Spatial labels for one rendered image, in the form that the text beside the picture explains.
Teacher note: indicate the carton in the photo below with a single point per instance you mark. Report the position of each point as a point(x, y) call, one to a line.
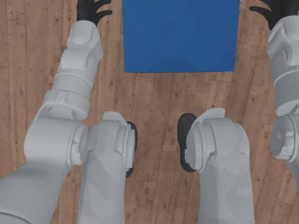
point(179, 36)

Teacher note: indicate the robot left hand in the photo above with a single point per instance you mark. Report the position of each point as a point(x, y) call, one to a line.
point(86, 10)

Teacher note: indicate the left robot upper arm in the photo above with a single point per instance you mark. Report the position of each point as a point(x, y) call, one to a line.
point(29, 195)

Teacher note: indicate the right robot upper arm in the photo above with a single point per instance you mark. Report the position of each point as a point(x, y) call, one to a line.
point(284, 142)

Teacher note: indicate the left robot forearm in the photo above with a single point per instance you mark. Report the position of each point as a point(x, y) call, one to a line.
point(71, 89)

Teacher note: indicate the robot left shin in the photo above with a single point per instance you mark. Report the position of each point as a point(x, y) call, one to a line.
point(108, 115)

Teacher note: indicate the right robot forearm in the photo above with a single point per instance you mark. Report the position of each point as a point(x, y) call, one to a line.
point(283, 50)

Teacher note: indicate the robot right hand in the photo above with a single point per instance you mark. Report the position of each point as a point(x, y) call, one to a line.
point(279, 9)

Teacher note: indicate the right robot thigh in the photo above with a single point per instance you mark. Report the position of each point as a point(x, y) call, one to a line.
point(225, 183)

